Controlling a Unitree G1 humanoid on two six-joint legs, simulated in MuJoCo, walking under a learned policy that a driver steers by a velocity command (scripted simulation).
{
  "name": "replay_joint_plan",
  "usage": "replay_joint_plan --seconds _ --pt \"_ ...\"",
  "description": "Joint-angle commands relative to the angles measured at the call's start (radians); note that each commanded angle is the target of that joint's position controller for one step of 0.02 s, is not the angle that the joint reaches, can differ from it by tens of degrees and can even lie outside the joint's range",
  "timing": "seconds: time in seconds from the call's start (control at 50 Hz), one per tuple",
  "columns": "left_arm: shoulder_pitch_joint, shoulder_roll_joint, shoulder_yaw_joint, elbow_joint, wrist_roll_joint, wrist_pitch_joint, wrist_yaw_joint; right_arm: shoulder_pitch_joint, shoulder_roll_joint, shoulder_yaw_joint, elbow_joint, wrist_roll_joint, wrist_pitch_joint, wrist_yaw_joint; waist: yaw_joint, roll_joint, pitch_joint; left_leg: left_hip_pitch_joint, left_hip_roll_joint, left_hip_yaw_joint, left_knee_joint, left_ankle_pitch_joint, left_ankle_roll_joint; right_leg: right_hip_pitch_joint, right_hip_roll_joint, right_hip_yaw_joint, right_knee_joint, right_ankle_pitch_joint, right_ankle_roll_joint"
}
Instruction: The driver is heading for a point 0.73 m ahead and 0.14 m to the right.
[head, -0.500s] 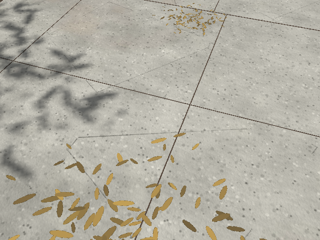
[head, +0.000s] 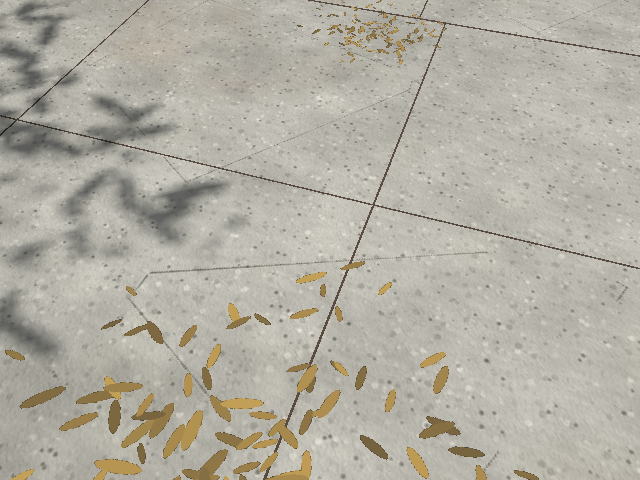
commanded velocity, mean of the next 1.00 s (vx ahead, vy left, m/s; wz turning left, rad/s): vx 0.15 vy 0.00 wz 0.00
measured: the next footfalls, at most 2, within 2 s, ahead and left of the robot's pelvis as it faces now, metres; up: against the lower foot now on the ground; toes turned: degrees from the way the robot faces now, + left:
left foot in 0.68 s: +0.33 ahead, +0.06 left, +0.00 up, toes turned +1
right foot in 0.96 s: +0.26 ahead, -0.16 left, +0.00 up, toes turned -1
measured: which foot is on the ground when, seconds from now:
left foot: down 0.00-0.28, up 0.30-0.66, down 0.68-1.00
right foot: down 0.00-0.70, up 0.72-0.94, down 0.96-1.00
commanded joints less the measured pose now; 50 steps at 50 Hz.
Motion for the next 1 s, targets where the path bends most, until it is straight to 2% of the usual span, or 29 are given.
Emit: replay_joint_plan --seconds 0.02,0.08,0.12,0.14,0.18,0.22,0.26,0.28,0.3,0.32,0.34,0.38,0.4,0.44,0.52,0.6,0.66,0.68,0.7,0.72,0.74,0.76,0.8,0.86,0.9,0.94,0.96,0.98,1.0 --pt "0.029 0.101 0.013 -0.022 0.0 -0.006 0.004 0.058 -0.097 -0.015 -0.011 0.001 -0.006 -0.003 -0.001 0.009 0.014 -0.112 0.038 -0.031 -0.105 0.145 0.011 0.072 -0.006 0.004 -0.047 0.123 -0.026" --pt "0.046 0.091 0.015 -0.016 -0.01 -0.005 0.007 0.078 -0.138 -0.03 -0.005 0.014 0.001 -0.011 -0.013 0.063 0.039 -0.143 0.051 -0.077 -0.15 -0.318 0.063 -0.001 0.064 -0.073 0.049 -0.254 -0.035" --pt "-0.009 0.073 0.012 -0.051 -0.008 -0.028 -0.002 0.116 -0.189 -0.049 -0.013 0.025 -0.008 -0.012 -0.045 0.149 0.116 -0.146 0.189 -0.27 -0.257 -0.549 0.147 -0.16 0.075 -0.099 0.206 -0.284 -0.044" --pt "-0.027 0.054 0.006 -0.068 -0.01 -0.045 -0.012 0.124 -0.22 -0.063 -0.013 0.031 -0.018 -0.011 -0.054 0.194 0.146 -0.156 0.283 -0.392 -0.303 -0.564 0.202 -0.204 0.038 -0.07 0.304 -0.229 -0.057" --pt "-0.035 0.064 0.01 -0.089 -0.026 -0.077 -0.033 0.097 -0.192 -0.063 -0.028 0.026 -0.039 -0.007 -0.038 0.182 0.18 -0.1 0.347 -0.451 -0.31 -0.449 0.236 -0.313 -0.024 -0.013 0.377 -0.276 -0.091" --pt "0.004 0.067 0.013 -0.09 -0.036 -0.102 -0.047 0.044 -0.178 -0.062 -0.049 0.04 -0.048 0.0 0.004 0.14 0.158 -0.082 0.3 -0.344 -0.256 -0.311 0.186 -0.23 -0.034 -0.023 0.196 -0.263 -0.118" --pt "0.178 0.075 0.032 -0.009 -0.026 -0.107 -0.05 0.002 -0.177 -0.061 -0.066 0.043 -0.042 0.007 0.072 0.087 0.08 -0.234 0.177 -0.18 -0.123 -0.157 0.132 0.136 0.061 -0.108 0.02 -0.05 -0.093" --pt "0.295 0.107 0.047 0.019 -0.021 -0.105 -0.049 -0.022 -0.152 -0.052 -0.081 0.034 -0.049 0.01 0.116 -0.009 0.031 -0.324 0.104 -0.084 0.088 -0.009 0.092 0.287 -0.009 0.02 -0.033 -0.067 -0.107" --pt "0.436 0.234 0.076 0.03 -0.027 -0.107 -0.046 -0.021 -0.077 -0.032 -0.114 0.022 -0.063 0.011 0.142 -0.294 -0.043 -0.518 -0.025 0.06 0.451 -0.097 0.016 0.446 -0.248 0.433 -0.204 -0.178 -0.225" --pt "0.442 0.21 0.058 0.03 -0.008 -0.122 -0.055 -0.036 -0.081 -0.035 -0.131 0.038 -0.08 0.011 0.122 -0.276 -0.047 -0.629 -0.034 -0.048 0.687 -0.253 0.02 0.421 -0.371 0.724 -0.308 -0.31 -0.321" --pt "0.336 0.153 0.038 -0.002 -0.006 -0.136 -0.056 -0.052 -0.105 -0.041 -0.137 0.059 -0.092 0.018 0.072 -0.149 0.047 -0.71 0.035 -0.098 0.8 -0.187 0.05 0.362 -0.373 0.658 -0.303 -0.336 -0.309" --pt "0.196 0.106 0.016 -0.058 -0.001 -0.14 -0.063 -0.047 -0.125 -0.051 -0.118 0.044 -0.103 0.024 0.015 -0.06 0.095 -0.679 0.099 -0.07 0.761 -0.018 0.067 0.266 -0.278 0.384 -0.286 0.025 -0.238" --pt "0.183 0.086 0.008 -0.066 0.001 -0.134 -0.064 -0.052 -0.145 -0.064 -0.114 0.03 -0.101 0.025 0.003 -0.062 0.084 -0.624 0.114 -0.05 0.702 0.023 0.06 0.248 -0.233 0.259 -0.267 0.283 -0.202" --pt "0.227 0.073 -0.002 -0.057 0.01 -0.114 -0.053 -0.049 -0.11 -0.065 -0.107 0.025 -0.085 0.034 -0.003 -0.086 0.038 -0.535 0.099 0.004 0.627 0.064 0.033 0.229 -0.173 0.117 -0.238 0.58 -0.175" --pt "0.218 0.121 -0.006 -0.068 0.017 -0.089 -0.02 -0.216 -0.037 -0.037 -0.167 0.022 -0.061 0.031 0.008 -0.083 0.03 -0.399 0.053 0.06 0.29 0.189 -0.009 0.135 -0.117 -0.009 -0.223 0.727 -0.167" --pt "0.233 0.14 0.003 -0.057 0.001 -0.079 -0.017 -0.251 -0.08 -0.039 -0.173 0.022 -0.047 0.035 0.007 -0.115 -0.003 -0.288 0.03 0.045 0.167 0.254 0.01 0.151 -0.157 0.014 -0.171 0.734 -0.178" --pt "0.186 0.13 0.007 -0.063 -0.01 -0.072 -0.019 -0.154 -0.137 -0.062 -0.133 0.005 -0.057 0.037 -0.064 -0.076 -0.042 -0.145 0.001 0.05 0.014 0.349 0.069 0.193 -0.14 0.024 -0.025 0.764 -0.146" --pt "0.22 0.132 0.009 -0.058 0.001 -0.074 -0.024 -0.099 -0.186 -0.078 -0.117 -0.003 -0.061 0.033 -0.079 -0.025 -0.09 -0.014 0.047 0.0 -0.01 0.632 0.096 0.158 -0.091 0.006 0.073 0.673 -0.107" --pt "0.305 0.087 -0.002 -0.055 0.027 -0.082 -0.03 -0.034 -0.236 -0.086 -0.104 -0.015 -0.058 0.029 -0.042 0.077 -0.213 0.262 0.196 -0.152 0.097 1.019 0.184 -0.021 -0.018 -0.021 0.237 0.33 -0.059" --pt "0.368 0.012 -0.024 -0.034 0.014 -0.077 -0.029 0.023 -0.175 -0.068 -0.082 -0.022 -0.046 0.028 -0.055 0.216 -0.355 0.364 0.383 -0.345 0.054 1.094 0.344 -0.105 0.054 -0.018 0.49 -0.262 -0.008" --pt "0.295 0.048 -0.012 -0.046 -0.005 -0.066 -0.031 -0.005 -0.12 -0.048 -0.079 -0.003 -0.045 0.035 -0.056 0.18 -0.324 0.267 0.377 -0.405 -0.017 0.915 0.351 -0.126 0.06 0.054 0.621 -0.506 0.017" --pt "0.236 0.073 -0.003 -0.07 -0.018 -0.054 -0.027 -0.103 -0.124 -0.044 -0.093 0.008 -0.047 0.036 -0.03 0.136 -0.217 0.137 0.347 -0.35 -0.065 0.688 0.309 -0.172 0.025 0.068 0.662 -0.499 0.022" --pt "0.175 0.073 0.008 -0.078 -0.012 -0.026 -0.007 -0.235 -0.117 -0.036 -0.12 -0.002 -0.05 0.032 0.011 0.074 -0.09 -0.088 0.278 -0.252 -0.146 0.409 0.233 -0.149 -0.017 0.054 0.564 -0.421 0.031" --pt "0.189 0.042 0.006 -0.07 -0.001 -0.006 0.013 -0.266 -0.136 -0.042 -0.119 -0.018 -0.032 0.019 0.038 0.119 -0.076 -0.217 0.212 -0.182 -0.189 0.214 0.196 -0.011 -0.009 0.009 0.31 -0.32 0.032" --pt "0.215 0.033 0.006 -0.05 0.003 -0.001 0.01 -0.268 -0.137 -0.042 -0.113 -0.004 -0.024 0.011 0.06 0.105 -0.105 -0.25 0.192 -0.153 -0.186 0.089 0.179 0.099 0.004 -0.02 0.139 -0.104 0.012" --pt "0.197 0.057 0.009 -0.054 0.027 0.008 -0.001 -0.231 -0.115 -0.037 -0.09 0.015 -0.019 0.01 0.055 0.075 -0.069 -0.313 0.148 -0.12 -0.195 -0.167 0.103 0.16 -0.001 -0.018 0.023 0.025 -0.027" --pt "0.167 0.085 0.01 -0.077 0.032 0.011 -0.001 -0.203 -0.113 -0.036 -0.076 0.008 -0.017 0.012 0.031 0.049 -0.019 -0.336 0.122 -0.102 -0.184 -0.244 0.059 0.129 -0.048 0.029 -0.037 -0.036 -0.054" --pt "0.142 0.139 0.021 -0.075 0.017 0.006 0.0 -0.188 -0.11 -0.041 -0.082 0.003 -0.01 0.008 -0.012 -0.049 0.032 -0.249 0.062 -0.034 -0.168 -0.189 0.024 -0.042 -0.048 0.037 -0.063 -0.255 -0.086" --pt "0.109 0.116 0.018 -0.078 0.01 -0.008 -0.002 -0.199 -0.104 -0.038 -0.078 -0.004 -0.009 0.001 -0.01 -0.073 0.062 -0.148 0.046 -0.019 -0.115 -0.1 0.009 -0.145 -0.038 0.046 -0.11 -0.338 -0.086"
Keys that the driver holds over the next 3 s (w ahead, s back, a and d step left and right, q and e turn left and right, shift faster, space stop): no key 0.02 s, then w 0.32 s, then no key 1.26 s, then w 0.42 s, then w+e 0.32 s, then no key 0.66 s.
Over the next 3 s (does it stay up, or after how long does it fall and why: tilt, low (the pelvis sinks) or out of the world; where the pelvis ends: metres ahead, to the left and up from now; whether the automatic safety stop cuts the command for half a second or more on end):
stays up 0.75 -0.04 0.00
